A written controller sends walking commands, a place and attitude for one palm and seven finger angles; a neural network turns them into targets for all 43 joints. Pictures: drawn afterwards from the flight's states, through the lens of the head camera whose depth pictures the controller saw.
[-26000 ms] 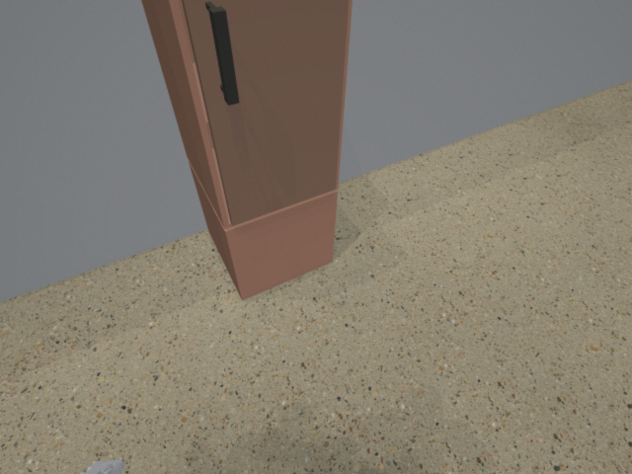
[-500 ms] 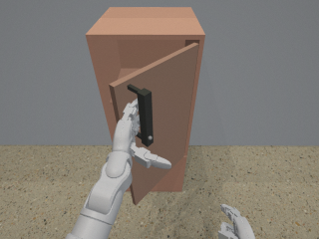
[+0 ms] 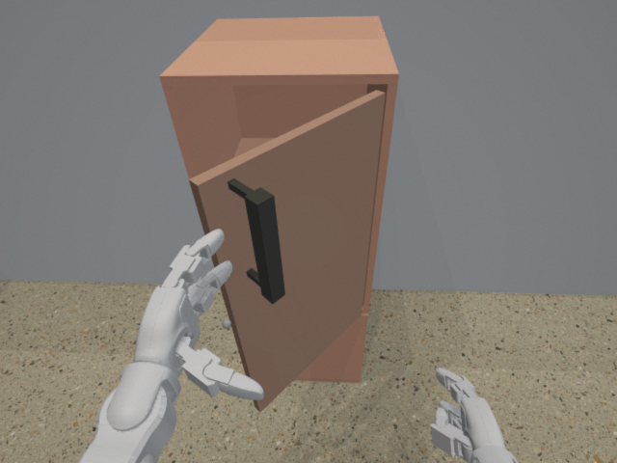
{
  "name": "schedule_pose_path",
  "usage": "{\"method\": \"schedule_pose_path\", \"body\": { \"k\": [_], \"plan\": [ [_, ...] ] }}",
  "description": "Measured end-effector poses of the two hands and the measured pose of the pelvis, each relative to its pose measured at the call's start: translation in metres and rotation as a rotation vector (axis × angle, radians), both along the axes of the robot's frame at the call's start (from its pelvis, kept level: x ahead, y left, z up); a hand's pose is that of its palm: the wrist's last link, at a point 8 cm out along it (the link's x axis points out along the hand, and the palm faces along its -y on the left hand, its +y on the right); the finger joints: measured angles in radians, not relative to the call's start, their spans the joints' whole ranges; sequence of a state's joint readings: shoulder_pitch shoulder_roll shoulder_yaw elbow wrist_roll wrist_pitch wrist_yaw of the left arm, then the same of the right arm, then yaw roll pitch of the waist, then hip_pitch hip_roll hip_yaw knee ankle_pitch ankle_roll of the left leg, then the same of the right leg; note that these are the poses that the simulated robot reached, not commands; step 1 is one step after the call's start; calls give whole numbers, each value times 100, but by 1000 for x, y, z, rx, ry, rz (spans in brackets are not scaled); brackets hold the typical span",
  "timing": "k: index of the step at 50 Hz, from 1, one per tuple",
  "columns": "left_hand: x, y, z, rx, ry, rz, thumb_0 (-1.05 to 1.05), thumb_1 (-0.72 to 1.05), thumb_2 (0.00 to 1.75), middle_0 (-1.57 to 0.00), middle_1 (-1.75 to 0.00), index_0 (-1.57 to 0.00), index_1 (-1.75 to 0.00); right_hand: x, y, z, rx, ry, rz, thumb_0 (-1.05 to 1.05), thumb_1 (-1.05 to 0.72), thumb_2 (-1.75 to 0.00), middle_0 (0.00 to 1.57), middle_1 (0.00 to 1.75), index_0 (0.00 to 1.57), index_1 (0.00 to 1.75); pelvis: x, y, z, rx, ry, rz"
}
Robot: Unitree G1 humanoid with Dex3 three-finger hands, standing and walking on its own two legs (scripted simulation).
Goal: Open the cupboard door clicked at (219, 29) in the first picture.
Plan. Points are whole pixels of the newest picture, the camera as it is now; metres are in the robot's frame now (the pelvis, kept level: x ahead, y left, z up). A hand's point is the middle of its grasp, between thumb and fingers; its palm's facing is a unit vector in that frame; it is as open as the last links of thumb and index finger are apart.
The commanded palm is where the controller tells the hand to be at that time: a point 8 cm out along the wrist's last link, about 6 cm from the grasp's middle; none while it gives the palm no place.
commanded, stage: slide the hand sideways off the handle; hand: left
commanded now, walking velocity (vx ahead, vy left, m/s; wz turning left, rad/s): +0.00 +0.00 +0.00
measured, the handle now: (256, 243) +0.34 +0.11 +0.15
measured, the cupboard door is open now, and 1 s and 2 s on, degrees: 49 49 49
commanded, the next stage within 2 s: draw the hand back to the body in 0.18 s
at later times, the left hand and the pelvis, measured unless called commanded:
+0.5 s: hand (189, 332) +0.21 +0.15 +0.14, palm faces +0.03 -1.00 -0.07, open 16.3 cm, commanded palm +0.17 +0.21 +0.15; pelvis +0.00 +0.00 +0.00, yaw +1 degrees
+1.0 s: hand (111, 342) +0.19 +0.23 +0.15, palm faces +0.29 -0.91 -0.28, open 14.7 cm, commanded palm +0.15 +0.27 +0.16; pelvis -0.01 +0.02 +0.00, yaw +0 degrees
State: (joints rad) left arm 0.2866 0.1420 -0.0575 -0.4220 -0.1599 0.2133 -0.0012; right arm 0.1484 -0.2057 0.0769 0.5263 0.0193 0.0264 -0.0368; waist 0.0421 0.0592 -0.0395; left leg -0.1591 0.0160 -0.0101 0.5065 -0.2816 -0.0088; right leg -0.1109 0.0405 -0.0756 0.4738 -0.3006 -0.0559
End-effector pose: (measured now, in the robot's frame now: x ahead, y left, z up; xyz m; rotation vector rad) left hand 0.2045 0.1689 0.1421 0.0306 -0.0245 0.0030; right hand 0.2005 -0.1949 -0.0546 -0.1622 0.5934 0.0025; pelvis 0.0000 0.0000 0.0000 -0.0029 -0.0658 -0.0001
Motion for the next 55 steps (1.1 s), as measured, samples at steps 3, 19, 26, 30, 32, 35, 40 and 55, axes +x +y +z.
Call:
{"method": "schedule_pose_path", "body": {
  "k": [3, 19, 26, 30, 32, 35, 40, 55],
  "plan": [
    [-2, 4, 0, 3, 2, 0, -1, -50, 30, -20, -32, -16, -31, 0, -3, -2, 3, -3, -4, 2, -90, -90, 20, 30, 20, 30, 3, -3, -1, 2, 6, -1],
    [-21, 21, -1, 16, -23, 14, -1, -50, 30, -16, -30, -15, -30, -16, -20, -14, -26, -29, -25, 2, -90, -90, 20, 30, 20, 30, 2, -5, -5, -4, 18, 19],
    [-14, 40, 1, 36, -16, 35, -1, -50, 30, -16, -30, -15, -30, -19, -14, -11, -16, -42, -39, 2, -90, -90, 20, 30, 20, 30, 1, -2, -4, -4, 20, 7],
    [-19, 50, 5, 37, -22, 45, -1, -50, 30, -16, -30, -15, -30, -18, -9, -9, -11, -60, -34, 2, -90, -90, 20, 30, 20, 30, 1, 2, -3, -4, 18, 6],
    [-22, 53, 5, 34, -22, 43, -1, -50, 30, -15, -30, -15, -30, -17, -6, -8, -11, -67, -29, 2, -90, -90, 20, 30, 20, 30, 0, 4, -3, -6, 17, 9],
    [-27, 59, 5, 34, -18, 45, -1, -50, 30, -15, -30, -15, -30, -16, -3, -6, -16, -73, -21, 2, -90, -90, 20, 30, 20, 30, -1, 6, -3, -7, 16, 12],
    [-34, 73, 6, 42, -14, 65, -1, -46, 31, -16, -30, -15, -30, -13, 4, -3, -20, -88, -10, 2, -90, -90, 20, 30, 20, 30, -3, 10, -3, -10, 13, 15],
    [-47, 110, 18, 306, -105, 308, -1, -6, 48, -17, -30, -17, -30, -28, 13, -13, -69, 38, -5, 2, -90, -90, 20, 30, 20, 30, -5, 24, 6, -10, -10, -6]
  ]
}}
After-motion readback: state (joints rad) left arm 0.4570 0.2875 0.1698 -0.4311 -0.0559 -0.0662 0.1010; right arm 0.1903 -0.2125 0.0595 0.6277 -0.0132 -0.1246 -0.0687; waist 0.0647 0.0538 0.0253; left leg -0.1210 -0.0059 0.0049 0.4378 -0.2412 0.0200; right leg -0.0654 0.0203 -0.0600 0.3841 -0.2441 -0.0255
